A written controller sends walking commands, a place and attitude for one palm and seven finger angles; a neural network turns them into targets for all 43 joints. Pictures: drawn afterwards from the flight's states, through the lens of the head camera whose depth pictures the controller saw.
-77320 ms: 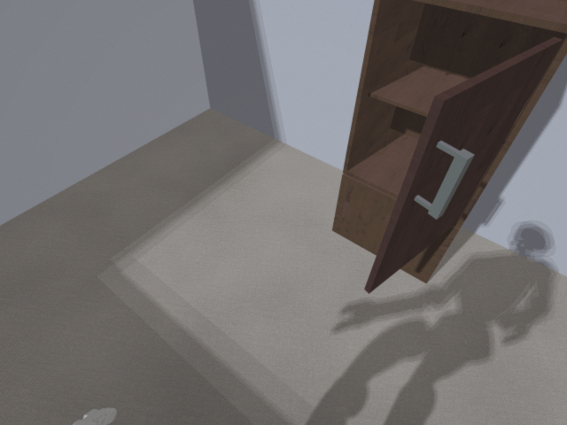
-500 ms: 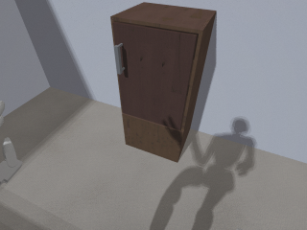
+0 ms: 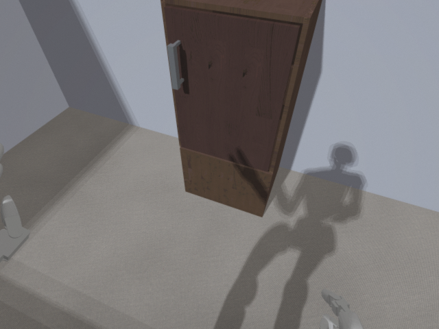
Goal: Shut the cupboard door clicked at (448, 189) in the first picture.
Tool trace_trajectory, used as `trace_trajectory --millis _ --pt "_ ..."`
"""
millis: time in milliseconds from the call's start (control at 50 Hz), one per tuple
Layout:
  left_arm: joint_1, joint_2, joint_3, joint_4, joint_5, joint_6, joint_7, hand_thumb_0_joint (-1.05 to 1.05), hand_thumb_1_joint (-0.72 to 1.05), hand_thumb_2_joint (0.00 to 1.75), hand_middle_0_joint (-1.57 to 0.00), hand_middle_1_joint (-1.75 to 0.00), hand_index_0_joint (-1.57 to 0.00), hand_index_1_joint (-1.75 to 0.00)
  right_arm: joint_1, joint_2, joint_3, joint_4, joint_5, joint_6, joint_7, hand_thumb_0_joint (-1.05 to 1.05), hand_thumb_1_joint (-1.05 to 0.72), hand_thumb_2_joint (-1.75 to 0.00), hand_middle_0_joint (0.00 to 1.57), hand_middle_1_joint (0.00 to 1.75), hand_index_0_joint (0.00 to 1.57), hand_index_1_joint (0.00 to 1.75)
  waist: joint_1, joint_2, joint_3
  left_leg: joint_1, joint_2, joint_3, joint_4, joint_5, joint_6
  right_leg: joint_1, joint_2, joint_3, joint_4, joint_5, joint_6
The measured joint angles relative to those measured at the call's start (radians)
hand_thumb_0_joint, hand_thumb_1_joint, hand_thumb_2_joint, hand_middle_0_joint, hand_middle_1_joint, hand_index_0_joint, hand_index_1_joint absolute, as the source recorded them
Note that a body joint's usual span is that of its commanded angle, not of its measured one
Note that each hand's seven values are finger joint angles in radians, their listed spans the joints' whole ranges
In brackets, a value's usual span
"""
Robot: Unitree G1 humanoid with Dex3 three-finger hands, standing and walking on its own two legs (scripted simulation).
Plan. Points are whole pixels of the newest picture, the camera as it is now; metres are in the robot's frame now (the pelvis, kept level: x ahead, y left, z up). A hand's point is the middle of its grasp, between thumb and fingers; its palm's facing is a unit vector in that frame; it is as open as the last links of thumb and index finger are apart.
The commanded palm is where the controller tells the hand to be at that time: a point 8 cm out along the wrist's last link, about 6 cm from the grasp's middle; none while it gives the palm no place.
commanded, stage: stop stepping back and stand still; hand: left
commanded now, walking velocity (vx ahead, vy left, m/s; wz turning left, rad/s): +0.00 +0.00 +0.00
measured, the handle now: (177, 65) +0.92 +0.19 +0.04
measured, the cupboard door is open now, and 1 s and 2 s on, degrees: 0 0 0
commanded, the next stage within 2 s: let the arm hang, fingers relaxed in 0.76 s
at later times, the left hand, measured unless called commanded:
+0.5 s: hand out of the picture +0.18 +0.30 +0.16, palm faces +0.44 -0.78 -0.45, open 7.4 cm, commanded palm +0.12 +0.32 +0.18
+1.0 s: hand (62, 312) +0.16 +0.27 -0.02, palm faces +0.09 -0.88 -0.46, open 7.4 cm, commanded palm none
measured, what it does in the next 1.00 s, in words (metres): shifts its weight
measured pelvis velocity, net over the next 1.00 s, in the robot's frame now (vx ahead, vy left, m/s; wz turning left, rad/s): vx -0.05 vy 0.03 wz -0.01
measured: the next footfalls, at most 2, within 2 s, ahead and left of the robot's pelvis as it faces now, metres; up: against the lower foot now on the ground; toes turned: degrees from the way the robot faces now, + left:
none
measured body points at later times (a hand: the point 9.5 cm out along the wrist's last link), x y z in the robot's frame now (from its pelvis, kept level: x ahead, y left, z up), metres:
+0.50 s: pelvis -0.02 +0.02 +0.01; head -0.03 +0.03 +0.46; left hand +0.15 +0.33 +0.19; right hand +0.13 -0.21 -0.08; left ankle -0.01 +0.12 -0.73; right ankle -0.01 -0.11 -0.73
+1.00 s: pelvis -0.05 +0.03 +0.00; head -0.04 +0.00 +0.45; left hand +0.15 +0.32 +0.01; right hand +0.11 -0.23 -0.12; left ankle -0.01 +0.12 -0.73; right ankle -0.01 -0.11 -0.73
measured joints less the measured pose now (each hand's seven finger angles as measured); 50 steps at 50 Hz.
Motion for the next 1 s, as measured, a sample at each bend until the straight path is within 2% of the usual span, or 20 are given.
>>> trace_trajectory --millis 140,320,400,560,640,860,880,900,940,1000 --pt "-0.008 0.013 0.004 0.011 -0.004 0.036 -0.008 0.02 0.89 0.9 -0.21 -0.3 -0.21 -0.31 -0.007 -0.002 -0.005 -0.027 0.001 0.01 -0.021 0.02 -0.9 -0.9 0.21 0.3 0.2 0.3 0.01 -0.038 0.035 0.031 -0.022 0.024 -0.052 0.029 0.024 0.017 -0.019 0.024 -0.034 0.024 0.026" --pt "0.013 0.021 0.004 -0.052 -0.01 0.011 -0.012 0.02 0.89 0.9 -0.21 -0.3 -0.21 -0.31 -0.02 0.005 -0.001 -0.061 0.001 0.006 -0.016 0.01 -0.9 -0.9 0.21 0.3 0.2 0.3 -0.012 -0.041 0.028 0.011 -0.017 0.027 -0.048 0.042 0.032 0.015 -0.015 0.026 -0.07 0.06 0.033" --pt "0.031 0.027 0.016 -0.028 -0.015 0.009 -0.013 0.02 0.89 0.9 -0.21 -0.3 -0.21 -0.31 -0.006 0.005 0.0 -0.061 0.003 0.012 -0.018 0.01 -0.9 -0.9 0.21 0.3 0.2 0.3 -0.009 -0.032 0.015 0.007 -0.018 0.028 -0.055 0.052 0.036 0.013 -0.015 0.027 -0.083 0.074 0.035" --pt "-0.004 -0.031 -0.01 0.035 -0.008 0.029 -0.005 0.02 0.89 0.9 -0.21 -0.3 -0.21 -0.31 0.024 -0.008 0.001 -0.029 0.003 0.008 -0.025 0.01 -0.9 -0.9 0.21 0.3 0.2 0.3 0.019 -0.01 0.009 0.001 -0.024 0.022 -0.067 0.078 0.041 0.014 -0.021 0.02 -0.101 0.099 0.038" --pt "-0.027 -0.056 -0.034 0.045 0.002 0.034 -0.003 0.02 0.89 0.9 -0.21 -0.3 -0.21 -0.3 0.028 -0.011 0.0 -0.017 0.0 0.004 -0.026 0.02 -0.9 -0.9 0.21 0.3 0.2 0.3 0.025 -0.003 0.009 -0.006 -0.024 0.019 -0.071 0.087 0.042 0.011 -0.02 0.017 -0.112 0.112 0.038" --pt "-0.013 -0.021 -0.012 0.03 0.001 0.02 -0.004 0.02 0.89 0.9 -0.21 -0.3 -0.21 -0.31 0.016 -0.007 -0.005 -0.021 0.0 -0.002 -0.025 0.02 -0.9 -0.9 0.21 0.3 0.2 0.3 0.003 0.0 0.005 -0.01 -0.02 0.021 -0.084 0.098 0.039 0.007 -0.016 0.02 -0.127 0.124 0.035" --pt "-0.034 -0.011 -0.034 0.078 0.012 0.009 -0.018 0.02 0.89 0.9 -0.2 -0.3 -0.21 -0.3 0.012 -0.019 -0.01 0.0 0.001 -0.025 -0.006 0.02 -0.9 -0.9 0.21 0.3 0.2 0.3 0.004 0.008 0.001 -0.023 -0.022 0.016 -0.071 0.095 0.04 -0.002 -0.018 0.015 -0.117 0.121 0.036" --pt "-0.079 -0.003 -0.076 0.163 0.023 0.024 -0.047 0.01 0.9 0.9 -0.2 -0.3 -0.2 -0.3 0.0 -0.04 -0.015 0.031 0.001 -0.035 0.018 0.01 -0.9 -0.9 0.21 0.3 0.2 0.3 0.012 0.021 -0.002 -0.037 -0.026 0.012 -0.054 0.091 0.042 -0.015 -0.022 0.01 -0.098 0.114 0.037" --pt "-0.166 -0.014 -0.174 0.375 0.034 0.11 -0.103 0.01 0.9 0.9 -0.2 -0.3 -0.2 -0.3 -0.036 -0.087 -0.018 0.084 -0.004 -0.014 0.049 0.01 -0.9 -0.9 0.21 0.3 0.2 0.3 0.022 0.051 -0.004 -0.056 -0.035 0.014 -0.027 0.083 0.048 -0.041 -0.033 0.013 -0.057 0.098 0.041" --pt "-0.246 -0.068 -0.298 0.702 0.05 0.214 -0.154 0.01 0.91 0.9 -0.19 -0.3 -0.2 -0.3 -0.088 -0.129 -0.022 0.132 -0.015 0.026 0.065 0.01 -0.9 -0.9 0.21 0.3 0.2 0.3 0.009 0.077 0.013 -0.074 -0.046 0.031 0.002 0.073 0.058 -0.08 -0.047 0.03 0.007 0.073 0.044"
